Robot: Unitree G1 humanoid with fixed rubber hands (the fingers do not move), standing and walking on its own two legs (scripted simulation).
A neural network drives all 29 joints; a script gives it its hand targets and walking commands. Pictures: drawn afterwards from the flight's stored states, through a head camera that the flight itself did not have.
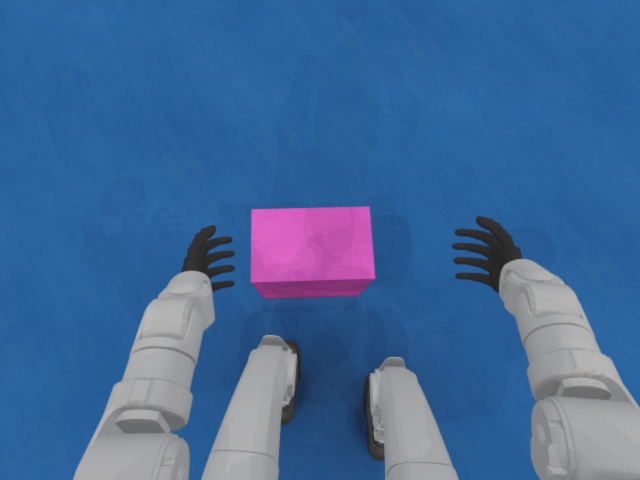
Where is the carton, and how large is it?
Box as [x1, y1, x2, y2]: [251, 207, 374, 298]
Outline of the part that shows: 369,207 251,209 251,283 264,298 358,295 374,278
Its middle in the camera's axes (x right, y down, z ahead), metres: -0.02 +0.05 +0.95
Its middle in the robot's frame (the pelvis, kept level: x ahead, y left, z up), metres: +0.47 +0.05 -0.53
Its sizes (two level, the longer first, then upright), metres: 0.261 0.162 0.276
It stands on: the floor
